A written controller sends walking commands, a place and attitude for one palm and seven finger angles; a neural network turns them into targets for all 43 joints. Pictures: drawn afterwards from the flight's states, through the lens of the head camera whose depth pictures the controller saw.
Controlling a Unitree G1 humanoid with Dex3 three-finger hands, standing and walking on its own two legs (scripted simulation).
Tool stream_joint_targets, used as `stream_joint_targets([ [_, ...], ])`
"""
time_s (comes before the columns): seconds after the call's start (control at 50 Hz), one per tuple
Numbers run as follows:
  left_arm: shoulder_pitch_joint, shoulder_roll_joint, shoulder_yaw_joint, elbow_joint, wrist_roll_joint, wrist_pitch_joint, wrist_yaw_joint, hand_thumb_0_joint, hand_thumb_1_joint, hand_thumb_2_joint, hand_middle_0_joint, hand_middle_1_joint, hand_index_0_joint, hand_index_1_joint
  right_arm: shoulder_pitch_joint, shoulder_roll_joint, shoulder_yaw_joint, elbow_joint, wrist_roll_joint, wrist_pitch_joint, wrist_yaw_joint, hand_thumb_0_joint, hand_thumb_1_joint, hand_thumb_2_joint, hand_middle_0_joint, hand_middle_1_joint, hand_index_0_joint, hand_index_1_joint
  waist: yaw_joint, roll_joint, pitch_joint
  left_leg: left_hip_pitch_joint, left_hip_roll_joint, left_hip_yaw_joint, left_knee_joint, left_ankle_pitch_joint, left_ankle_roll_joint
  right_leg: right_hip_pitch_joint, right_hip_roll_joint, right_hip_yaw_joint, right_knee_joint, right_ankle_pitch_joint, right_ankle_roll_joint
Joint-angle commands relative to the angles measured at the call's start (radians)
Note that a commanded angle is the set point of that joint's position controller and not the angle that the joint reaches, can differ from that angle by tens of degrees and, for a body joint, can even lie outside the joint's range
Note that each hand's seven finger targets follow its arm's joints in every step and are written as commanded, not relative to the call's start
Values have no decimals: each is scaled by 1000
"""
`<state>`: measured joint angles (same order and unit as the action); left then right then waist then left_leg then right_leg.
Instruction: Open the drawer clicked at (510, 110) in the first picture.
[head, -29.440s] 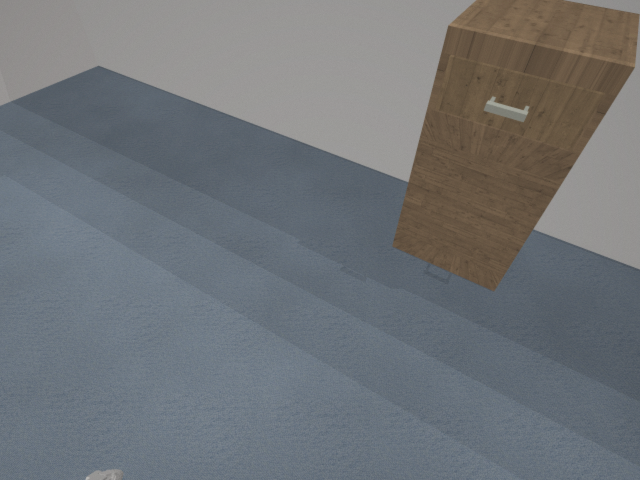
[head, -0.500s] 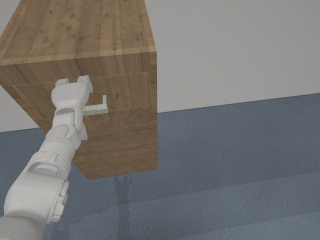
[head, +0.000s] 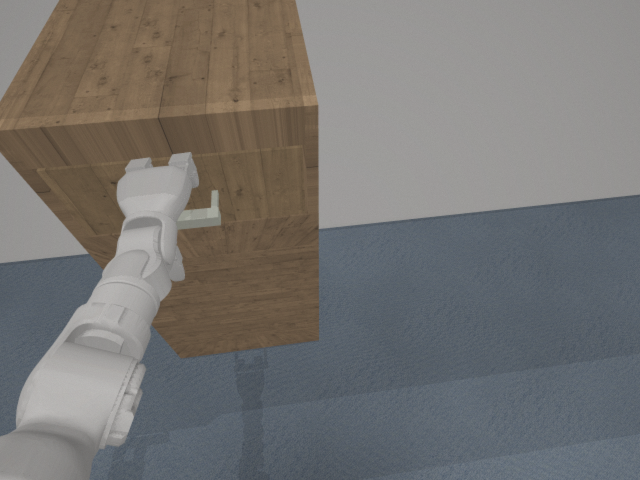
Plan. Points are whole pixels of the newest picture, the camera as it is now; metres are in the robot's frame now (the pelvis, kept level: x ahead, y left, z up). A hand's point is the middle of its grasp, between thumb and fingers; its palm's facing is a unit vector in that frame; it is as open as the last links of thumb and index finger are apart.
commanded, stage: re-aim the fingers above the handle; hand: left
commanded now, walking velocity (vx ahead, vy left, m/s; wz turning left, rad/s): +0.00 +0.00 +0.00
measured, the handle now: (186, 209) +0.53 +0.20 -0.02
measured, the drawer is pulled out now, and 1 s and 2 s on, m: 0.00 0.00 0.00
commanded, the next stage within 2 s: lower the fingers behind the handle in 0.10 s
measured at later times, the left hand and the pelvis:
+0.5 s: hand (177, 226) +0.46 +0.19 +0.02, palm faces -0.05 -0.03 -1.00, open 13.8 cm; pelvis +0.00 +0.00 +0.00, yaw +0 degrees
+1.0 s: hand (179, 234) +0.47 +0.20 -0.01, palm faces -0.03 -0.02 -1.00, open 13.8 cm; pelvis -0.01 +0.01 -0.02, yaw -1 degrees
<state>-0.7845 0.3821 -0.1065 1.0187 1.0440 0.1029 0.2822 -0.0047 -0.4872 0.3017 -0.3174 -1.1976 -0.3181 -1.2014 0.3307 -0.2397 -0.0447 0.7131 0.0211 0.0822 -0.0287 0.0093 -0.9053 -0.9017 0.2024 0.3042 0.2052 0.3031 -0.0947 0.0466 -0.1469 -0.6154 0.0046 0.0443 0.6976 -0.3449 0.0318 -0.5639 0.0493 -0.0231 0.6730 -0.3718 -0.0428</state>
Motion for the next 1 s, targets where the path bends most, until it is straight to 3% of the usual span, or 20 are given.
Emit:
stream_joint_targets([
  [0.0, -492, 234, 64, -206, 25, -24, 61, 0, -500, 300, -300, -1200, -300, -1200, 91, -153, -54, -69, -3, -22, -15, 0, -900, -900, 200, 300, 200, 300, -22, -5, -341, 241, -27, -21, -24, 377, 19, 95, 11, 31, -63, 398, 14],
  [0.04, -493, 228, 73, -230, 25, -28, 73, 0, -500, 300, -300, -1200, -300, -1200, 92, -151, -59, -71, -8, -24, -11, 0, -900, -900, 200, 300, 200, 300, -15, 7, -393, 264, -28, -18, -11, 431, 19, 119, 13, 34, -53, 444, 12],
  [0.08, -457, 246, 91, -205, 24, -16, 80, 0, -500, 300, -300, -1200, -300, -1200, 96, -152, -58, -69, -7, -22, -6, 0, -900, -900, 200, 300, 200, 300, -5, 6, -389, 249, -27, -15, -10, 437, 17, 129, 13, 32, -47, 466, 13],
  [0.12, -456, 205, 56, -189, 25, 1, 82, 0, -500, 300, -300, -1200, -300, -1200, 92, -152, -59, -70, -4, -21, -3, 0, -900, -900, 200, 300, 200, 300, -17, -6, -365, 242, -27, -13, -15, 422, 16, 113, 15, 28, -54, 448, 15],
  [0.16, -455, 257, 91, -172, 24, 12, 81, 0, -500, 300, -300, -1200, -300, -1200, 94, -157, -56, -68, -3, -19, -5, 0, -900, -900, 200, 300, 200, 300, -8, -14, -373, 222, -28, -11, -20, 406, 17, 138, 13, 33, -55, 449, 17],
  [0.2, -460, 218, 60, -178, 22, 14, 75, 0, -500, 300, -300, -1200, -300, -1200, 93, -154, -58, -67, -4, -21, -4, 0, -900, -900, 200, 300, 200, 300, -16, -15, -363, 228, -30, -6, -19, 408, 20, 135, 12, 33, -61, 460, 18],
  [0.24, -434, 229, 74, -162, 17, 9, 63, 0, -500, 300, -300, -1200, -300, -1200, 96, -158, -59, -66, -4, -19, -6, 0, -900, -900, 200, 300, 200, 300, -15, -37, -366, 222, -29, -9, -17, 416, 20, 147, 12, 36, -63, 471, 17],
  [0.28, -431, 222, 62, -154, 18, -1, 56, 0, -500, 300, -300, -1200, -300, -1200, 100, -159, -58, -63, -2, -21, -8, 0, -900, -900, 200, 300, 200, 300, -24, -46, -333, 204, -28, -9, -18, 387, 21, 125, 11, 36, -62, 456, 21],
  [0.36, -435, 190, 44, -185, 24, -37, 67, 0, -500, 300, -300, -1200, -300, -1200, 109, -152, -62, -66, -7, -28, -6, 0, -900, -900, 200, 300, 200, 300, -25, 3, -351, 226, -27, -14, -4, 401, 20, 89, 15, 35, -51, 435, 16],
  [0.44, -456, 223, 81, -192, 40, -45, 106, 0, -500, 300, -300, -1200, -300, -1200, 112, -154, -67, -55, -12, -32, -4, 0, -900, -900, 200, 300, 200, 300, -23, 7, -378, 212, -25, -20, 14, 407, 16, 69, 16, 35, -29, 425, 12],
  [0.5, -456, 200, 66, -158, 44, -26, 134, 0, -500, 300, -300, -1200, -300, -1200, 119, -152, -66, -50, -12, -36, 2, 0, -900, -900, 200, 300, 200, 300, -28, 5, -375, 203, -24, -19, 23, 399, 15, 42, 20, 29, -21, 409, 13],
  [0.58, -485, 246, 97, -124, 51, -3, 152, 0, -500, 300, -300, -1200, -300, -1200, 125, -154, -65, -42, -14, -37, 0, 0, -900, -900, 200, 300, 200, 300, -33, 5, -393, 178, -25, -20, 34, 381, 15, 42, 19, 33, -11, 406, 14],
  [0.64, -492, 199, 65, -122, 46, 3, 143, 0, -500, 300, -300, -1200, -300, -1200, 129, -152, -67, -39, -19, -40, 3, 0, -900, -900, 200, 300, 200, 300, -43, 20, -421, 201, -23, -22, 50, 419, 15, 32, 22, 29, -3, 431, 14],
  [0.68, -460, 217, 83, -115, 39, -2, 136, 0, -500, 300, -300, -1200, -300, -1200, 136, -155, -66, -41, -20, -39, 1, 0, -900, -900, 200, 300, 200, 300, -33, -1, -429, 188, -23, -20, 54, 415, 16, 44, 22, 31, 2, 440, 18],
  [0.72, -447, 189, 53, -91, 41, -1, 126, 0, -500, 300, -300, -1200, -300, -1200, 137, -153, -62, -40, -19, -39, 0, 0, -900, -900, 200, 300, 200, 300, -45, 0, -390, 168, -23, -20, 57, 405, 16, 22, 23, 29, 2, 435, 18],
  [0.74, -455, 220, 83, -96, 42, -9, 126, 0, -500, 300, -300, -1200, -300, -1200, 139, -155, -64, -37, -20, -39, 0, 0, -900, -900, 200, 300, 200, 300, -38, -7, -404, 160, -20, -23, 59, 413, 15, 35, 20, 31, 7, 440, 17],
  [0.78, -442, 206, 69, -93, 45, -16, 126, 0, -500, 300, -300, -1200, -300, -1200, 140, -154, -63, -38, -19, -41, 0, 0, -900, -900, 200, 300, 200, 300, -42, 5, -381, 151, -20, -23, 62, 386, 15, 6, 21, 29, 9, 415, 16],
  [0.86, -454, 222, 85, -108, 52, -38, 144, 0, -500, 300, -300, -1200, -300, -1200, 152, -153, -65, -37, -24, -47, -1, 0, -900, -900, 200, 300, 200, 300, -40, 23, -415, 149, -18, -29, 81, 397, 15, -16, 23, 29, 30, 405, 15],
  [0.92, -442, 208, 77, -53, 56, -19, 160, 0, -500, 300, -300, -1200, -300, -1200, 157, -155, -63, -30, -23, -48, 5, 0, -900, -900, 200, 300, 200, 300, -47, 0, -366, 112, -17, -33, 83, 354, 12, -52, 26, 22, 32, 359, 14],
  [0.98, -454, 209, 78, -45, 56, 1, 170, 0, -500, 300, -300, -1200, -300, -1200, 162, -157, -65, -26, -25, -45, 8, 0, -900, -900, 200, 300, 200, 300, -44, 19, -414, 125, -16, -36, 93, 368, 10, -61, 26, 22, 47, 359, 12],
])
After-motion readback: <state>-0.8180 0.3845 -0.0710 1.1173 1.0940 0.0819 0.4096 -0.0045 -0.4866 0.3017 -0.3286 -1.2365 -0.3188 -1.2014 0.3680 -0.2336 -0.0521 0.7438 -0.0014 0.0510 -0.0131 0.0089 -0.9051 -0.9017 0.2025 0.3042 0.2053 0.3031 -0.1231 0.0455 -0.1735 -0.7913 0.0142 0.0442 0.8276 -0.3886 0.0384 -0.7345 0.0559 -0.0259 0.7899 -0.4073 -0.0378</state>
